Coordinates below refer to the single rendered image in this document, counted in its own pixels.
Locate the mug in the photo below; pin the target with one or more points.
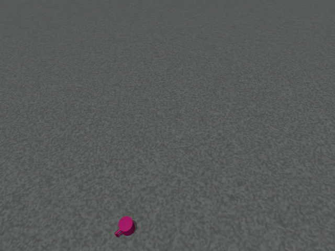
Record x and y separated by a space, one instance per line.
126 226

